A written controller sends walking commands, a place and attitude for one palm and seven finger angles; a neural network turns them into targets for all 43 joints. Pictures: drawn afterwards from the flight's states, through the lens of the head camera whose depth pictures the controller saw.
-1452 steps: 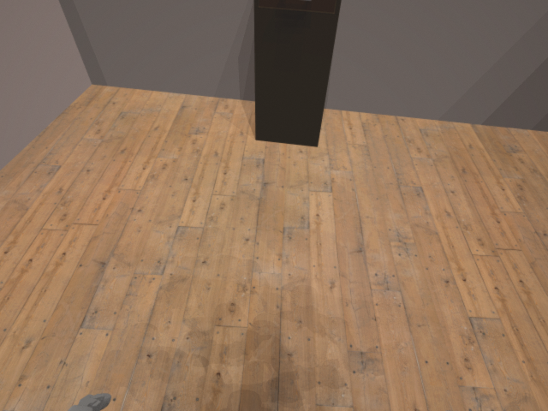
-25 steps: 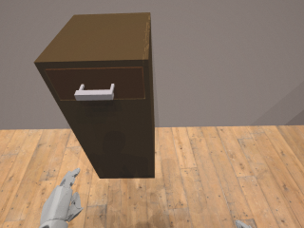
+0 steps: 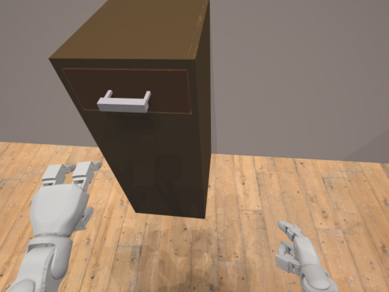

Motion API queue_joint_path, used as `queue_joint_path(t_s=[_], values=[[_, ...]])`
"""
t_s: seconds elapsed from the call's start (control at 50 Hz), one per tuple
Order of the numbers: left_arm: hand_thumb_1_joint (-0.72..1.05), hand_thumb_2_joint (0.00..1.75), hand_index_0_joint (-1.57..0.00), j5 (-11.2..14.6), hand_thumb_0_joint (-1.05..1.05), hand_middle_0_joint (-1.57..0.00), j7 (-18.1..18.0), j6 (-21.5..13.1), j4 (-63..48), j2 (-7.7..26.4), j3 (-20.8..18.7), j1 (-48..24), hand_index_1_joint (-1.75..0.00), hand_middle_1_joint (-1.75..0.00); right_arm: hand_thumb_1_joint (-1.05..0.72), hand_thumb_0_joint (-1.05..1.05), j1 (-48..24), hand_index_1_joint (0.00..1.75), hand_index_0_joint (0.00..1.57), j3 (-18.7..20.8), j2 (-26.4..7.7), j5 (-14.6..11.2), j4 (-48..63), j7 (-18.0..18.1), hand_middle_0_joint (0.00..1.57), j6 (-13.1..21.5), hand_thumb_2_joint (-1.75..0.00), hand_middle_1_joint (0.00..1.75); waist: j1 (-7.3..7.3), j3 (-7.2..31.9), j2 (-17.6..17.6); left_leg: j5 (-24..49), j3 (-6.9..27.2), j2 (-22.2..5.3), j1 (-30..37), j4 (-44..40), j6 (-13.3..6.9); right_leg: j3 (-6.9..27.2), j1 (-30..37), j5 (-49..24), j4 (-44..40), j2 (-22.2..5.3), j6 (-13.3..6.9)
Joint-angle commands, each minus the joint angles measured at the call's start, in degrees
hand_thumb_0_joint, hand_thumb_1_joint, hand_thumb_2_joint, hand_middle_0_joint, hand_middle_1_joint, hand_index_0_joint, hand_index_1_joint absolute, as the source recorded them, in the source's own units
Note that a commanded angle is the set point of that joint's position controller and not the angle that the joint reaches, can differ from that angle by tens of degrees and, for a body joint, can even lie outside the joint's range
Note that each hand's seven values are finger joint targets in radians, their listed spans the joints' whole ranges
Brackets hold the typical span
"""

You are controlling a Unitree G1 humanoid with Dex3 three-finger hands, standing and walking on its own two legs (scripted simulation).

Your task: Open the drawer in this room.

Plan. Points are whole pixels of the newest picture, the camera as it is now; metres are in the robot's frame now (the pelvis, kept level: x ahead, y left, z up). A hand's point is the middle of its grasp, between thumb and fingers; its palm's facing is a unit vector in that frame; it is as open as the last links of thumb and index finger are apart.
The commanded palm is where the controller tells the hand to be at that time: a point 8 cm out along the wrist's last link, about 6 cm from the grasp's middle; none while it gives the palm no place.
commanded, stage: raise the hand with hooked fingers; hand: left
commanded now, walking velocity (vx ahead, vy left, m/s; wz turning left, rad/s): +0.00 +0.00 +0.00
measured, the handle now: (125, 99) +0.55 +0.27 +0.08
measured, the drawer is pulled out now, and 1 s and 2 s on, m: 0.00 0.00 0.00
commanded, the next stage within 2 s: move the hooked fingers above the handle in 1.20 s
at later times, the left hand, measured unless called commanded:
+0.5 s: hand (68, 160) +0.30 +0.28 +0.14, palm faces +0.16 -0.09 -0.98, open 13.1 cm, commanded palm +0.27 +0.27 +0.20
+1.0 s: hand (61, 136) +0.32 +0.28 +0.19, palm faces +0.04 -0.08 -1.00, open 13.9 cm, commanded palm +0.28 +0.28 +0.25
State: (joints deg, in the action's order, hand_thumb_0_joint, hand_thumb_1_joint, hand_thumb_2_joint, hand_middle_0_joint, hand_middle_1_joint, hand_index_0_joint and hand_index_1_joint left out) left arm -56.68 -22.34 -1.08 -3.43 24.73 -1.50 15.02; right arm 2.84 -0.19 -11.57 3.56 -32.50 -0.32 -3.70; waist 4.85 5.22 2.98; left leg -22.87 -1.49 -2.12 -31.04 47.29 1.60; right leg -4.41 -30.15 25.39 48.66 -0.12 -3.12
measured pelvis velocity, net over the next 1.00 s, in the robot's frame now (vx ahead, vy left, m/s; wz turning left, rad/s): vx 0.00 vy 0.04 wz -0.01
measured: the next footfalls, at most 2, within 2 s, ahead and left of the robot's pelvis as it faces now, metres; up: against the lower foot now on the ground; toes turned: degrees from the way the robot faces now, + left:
none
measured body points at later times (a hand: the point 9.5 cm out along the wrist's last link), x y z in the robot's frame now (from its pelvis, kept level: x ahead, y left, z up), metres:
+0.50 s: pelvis +0.02 +0.03 +0.03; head +0.03 -0.01 +0.48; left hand +0.29 +0.28 +0.19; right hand +0.23 -0.20 -0.07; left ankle +0.01 +0.14 -0.70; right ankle +0.00 -0.08 -0.70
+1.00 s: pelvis +0.00 +0.04 +0.04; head +0.00 +0.01 +0.49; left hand +0.31 +0.28 +0.24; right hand +0.20 -0.17 -0.07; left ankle +0.01 +0.14 -0.70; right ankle +0.00 -0.08 -0.70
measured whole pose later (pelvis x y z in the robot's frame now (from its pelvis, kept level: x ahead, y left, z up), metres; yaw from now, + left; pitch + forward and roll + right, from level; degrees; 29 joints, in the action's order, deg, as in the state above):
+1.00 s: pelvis +0.00 +0.04 +0.04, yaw -1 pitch -1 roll +0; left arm -48.6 9.5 5.8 -3.7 31.8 1.6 -10.1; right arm 7.3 -1.8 -15.0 -0.8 -35.0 -0.6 -7.2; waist 4.4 -0.4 5.2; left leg -12.2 -2.2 1.5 -10.9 24.1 -2.0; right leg -2.3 -10.1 13.6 24.8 -2.1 0.7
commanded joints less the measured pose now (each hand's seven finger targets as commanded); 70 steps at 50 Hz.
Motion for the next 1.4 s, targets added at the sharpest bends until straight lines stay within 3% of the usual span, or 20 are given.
queue_joint_path(t_s=[0.0, 0.04, 0.1, 0.2, 0.22, 0.24, 0.32, 0.38, 0.46, 0.54, 0.64, 0.72, 0.78, 0.86, 0.92, 1.04, 1.14, 1.26, 1.34, 1.38], values=[[0.06, 0.54, -0.26, 4.59, 0.00, -0.26, 7.08, 8.29, -7.08, 10.48, -4.64, 2.53, -0.84, -0.84, -0.90, 0.00, -6.06, 0.30, 0.20, 1.46, -7.60, -2.53, 10.00, 1.77, 0.20, 0.57, -0.90, 0.30, 1.00, 9.09, -9.20, 16.34, -0.52, 4.77, 6.16, -10.92, -3.60, 10.21, 17.53, -28.53, -14.46, -0.68, 2.63], [0.01, 0.52, -0.26, 5.48, 0.00, -0.26, 10.66, 8.32, -8.62, 12.51, -6.53, 4.19, -0.87, -0.87, -0.90, 0.00, -6.34, 0.30, 0.20, 0.85, -7.84, -2.48, 10.17, 2.20, 0.20, 0.73, -0.90, 0.30, 1.56, 8.49, -10.97, 16.83, -0.77, 4.67, 6.52, -12.49, -3.66, 10.54, 21.24, -33.53, -14.54, -1.38, 3.46], [-0.06, 0.49, -0.27, 4.99, 0.00, -0.27, 12.43, 4.81, -17.01, 12.81, -6.85, 1.57, -0.92, -0.92, -0.90, 0.00, -5.07, 0.30, 0.20, 0.95, -7.80, -1.81, 9.90, 2.06, 0.20, 1.18, -0.90, 0.30, 1.61, 9.68, -6.11, 20.39, -0.75, 4.33, 10.58, -14.19, -3.92, 8.22, 21.77, -35.56, -15.15, -1.38, 3.04], [-0.17, 0.44, -0.28, 3.96, 0.00, -0.28, 7.73, -2.40, -20.51, 14.02, -10.36, -5.79, -0.99, -0.99, -0.90, 0.00, -3.09, 0.30, 0.20, 2.17, -7.39, -1.05, 8.18, 2.48, 0.20, 3.24, -0.90, 0.30, 0.77, 8.40, -1.83, 21.08, -0.02, 4.62, 14.74, -14.35, -3.84, 7.16, 17.04, -28.78, -17.27, -0.82, 2.02], [-0.20, 0.43, -0.28, 3.65, 0.00, -0.28, 6.71, -2.96, -20.34, 14.46, -11.17, -7.10, -1.00, -1.00, -0.90, 0.00, -2.67, 0.30, 0.20, 2.60, -7.39, -1.00, 7.60, 2.39, 0.20, 3.32, -0.90, 0.30, 0.80, 9.73, -1.24, 22.20, -0.05, 4.65, 15.80, -14.19, -3.81, 6.75, 17.03, -29.36, -17.00, -0.77, 1.80], [-0.22, 0.42, -0.28, 3.33, 0.00, -0.28, 5.81, -2.65, -19.33, 15.54, -12.26, -8.59, -1.02, -1.02, -0.90, 0.00, -2.70, 0.30, 0.20, 2.92, -7.43, -1.19, 7.38, 2.24, 0.20, 3.29, -0.90, 0.30, 0.56, 9.41, -1.79, 21.76, 0.03, 4.72, 15.78, -14.26, -3.64, 6.61, 16.61, -27.45, -17.45, -0.64, 1.72], [-0.31, 0.38, -0.29, 4.09, 0.00, -0.29, 5.94, 1.25, -15.12, 14.05, -9.24, -15.49, -1.08, -1.08, -0.90, 0.00, -2.58, 0.30, 0.20, 3.78, -8.01, -2.75, 6.13, 2.15, 0.20, 2.70, -0.90, 0.30, -0.14, 9.99, -0.28, 22.64, -0.43, 4.38, 17.65, -15.80, -3.41, 4.65, 16.61, -26.90, -18.05, -0.45, 1.66], [-0.38, 0.35, -0.29, 5.29, 0.00, -0.29, 9.46, 5.00, -15.02, 13.56, -5.44, -20.10, -1.12, -1.12, -0.90, 0.00, -4.10, 0.30, 0.20, 3.48, -8.36, -3.67, 6.25, 2.15, 0.20, 2.05, -0.90, 0.30, -0.34, 10.28, 0.55, 24.86, -0.05, 4.21, 19.68, -17.80, -3.39, 3.84, 18.79, -27.37, -18.85, -0.29, 1.71], [-0.48, 0.31, -0.30, 5.90, 0.00, -0.30, 15.90, 8.21, -15.11, 13.69, -2.08, -24.73, -1.18, -1.18, -0.90, 0.00, -5.43, 0.30, 0.20, 2.43, -8.51, -4.10, 7.13, 2.38, 0.20, 1.08, -0.90, 0.30, -0.48, 9.57, -2.03, 27.39, 0.54, 3.91, 21.82, -19.92, -3.57, 3.06, 20.90, -27.62, -20.24, 0.02, 1.93], [-0.50, 0.30, -0.30, 4.96, 0.00, -0.30, 20.02, 8.73, -14.89, 18.87, -5.47, -30.83, -1.20, -1.20, -0.90, 0.00, -5.98, 0.30, 0.20, 1.32, -8.60, -3.97, 7.13, 2.22, 0.20, -0.24, -0.90, 0.30, 0.06, 7.64, -0.07, 29.56, 1.20, 3.33, 23.23, -22.13, -3.14, 2.64, 22.23, -26.67, -21.91, 0.56, 1.39], [-0.50, 0.30, -0.30, 6.22, 0.00, -0.30, 22.75, 8.57, -10.70, 20.95, -7.85, -36.95, -1.20, -1.20, -0.90, 0.00, -5.64, 0.30, 0.20, 0.63, -8.35, -4.28, 6.42, 1.65, 0.20, -1.26, -0.90, 0.30, 0.54, 7.28, 0.21, 30.24, 1.26, 3.16, 23.85, -24.04, -2.62, 2.41, 24.58, -25.83, -23.77, 0.73, 1.08], [-0.50, 0.30, -0.30, 7.04, 0.00, -0.30, 25.18, 8.68, -9.41, 19.08, -4.47, -43.54, -1.20, -1.20, -0.90, 0.00, -5.61, 0.30, 0.20, 0.36, -8.55, -4.57, 6.37, 1.17, 0.20, -1.23, -0.90, 0.30, -0.26, 7.08, 0.69, 29.28, 1.66, 3.09, 24.88, -25.11, -2.48, 1.97, 23.62, -24.06, -24.84, 0.74, 1.05], [-0.50, 0.30, -0.30, 7.20, 0.00, -0.30, 27.28, 8.41, -10.67, 19.45, -3.05, -47.99, -1.20, -1.20, -0.90, 0.00, -5.34, 0.30, 0.20, 0.48, -8.92, -4.73, 6.66, 0.97, 0.20, -0.86, -0.90, 0.30, -0.74, 9.40, 1.98, 29.03, 1.95, 3.15, 26.33, -25.23, -2.53, 2.12, 23.85, -23.07, -25.33, 0.71, 0.91], [-0.50, 0.30, -0.30, 7.35, 0.00, -0.30, 30.16, 8.18, -7.79, 16.98, -1.71, -40.80, -1.20, -1.20, -0.90, 0.00, -4.33, 0.30, 0.20, 0.56, -9.26, -4.86, 6.85, 0.33, 0.20, -0.96, -0.90, 0.30, -0.30, 8.03, -1.48, 28.36, 1.65, 2.88, 25.16, -25.63, -2.69, 1.67, 23.96, -22.55, -25.67, 0.71, 0.98], [-0.50, 0.30, -0.30, 7.88, 0.00, -0.30, 30.39, 6.46, -10.05, 19.94, -4.92, -40.22, -1.20, -1.20, -0.90, 0.00, -4.14, 0.30, 0.20, 0.76, -9.69, -4.59, 7.28, 0.24, 0.20, -0.93, -0.90, 0.30, 0.46, 8.32, -2.07, 27.58, 1.45, 3.03, 24.66, -26.09, -3.00, 1.87, 24.87, -22.72, -25.89, 0.71, 1.06], [-0.50, 0.30, -0.30, 8.43, 0.00, -0.30, 25.58, 0.88, -16.13, 23.93, -10.13, -44.54, -1.20, -1.20, -0.90, 0.00, -3.87, 0.30, 0.20, 1.16, -9.19, -4.27, 6.73, 0.31, 0.20, 0.88, -0.90, 0.30, 1.25, 10.04, 2.80, 26.31, 2.41, 3.17, 25.44, -26.63, -2.75, 2.08, 24.80, -19.55, -26.29, 1.08, 0.74], [-0.50, 0.30, -0.30, 8.93, 0.00, -0.30, 22.37, 1.94, -9.65, 20.99, -9.09, -42.77, -1.20, -1.20, -0.90, 0.00, -3.61, 0.30, 0.20, 1.62, -9.20, -4.98, 4.92, 0.24, 0.20, 1.42, -0.90, 0.30, 0.99, 6.45, 2.36, 21.61, 1.68, 3.28, 23.59, -27.60, -2.37, 2.13, 22.87, -16.28, -27.51, 1.07, 0.90], [-0.50, 0.30, -0.30, 7.82, 0.00, -0.30, 25.02, 6.71, -6.31, 16.51, -1.73, -42.38, -1.20, -1.20, -0.90, 0.00, -5.42, 0.30, 0.20, 1.07, -9.55, -5.54, 5.41, 0.57, 0.20, 0.65, -0.90, 0.30, -0.05, 5.82, -1.26, 17.59, 0.43, 3.62, 22.70, -28.06, -2.78, 2.56, 22.91, -13.78, -28.15, 0.32, 1.44], [-0.50, 0.30, -0.30, 6.65, 0.00, -0.30, 26.71, 5.53, -5.67, 19.51, -2.60, -47.32, -1.20, -1.20, -0.90, 0.00, -5.19, 0.30, 0.20, 0.82, -9.88, -5.42, 5.49, 1.64, 0.20, 0.88, -0.90, 0.30, -1.09, 6.11, -3.41, 14.86, 0.53, 3.82, 22.58, -27.72, -3.39, 3.02, 22.21, -11.58, -29.00, 0.55, 1.80], [-0.50, 0.30, -0.30, 6.48, 0.00, -0.30, 26.68, 3.75, -2.60, 20.13, -2.39, -51.39, -1.20, -1.20, -0.90, 0.00, -4.19, 0.30, 0.20, 0.62, -9.52, -5.29, 4.59, 2.53, 0.20, 1.09, -0.90, 0.30, -1.76, 4.33, -3.96, 12.96, 0.38, 4.04, 22.09, -27.74, -3.63, 3.15, 21.02, -9.70, -29.73, 0.15, 1.89]])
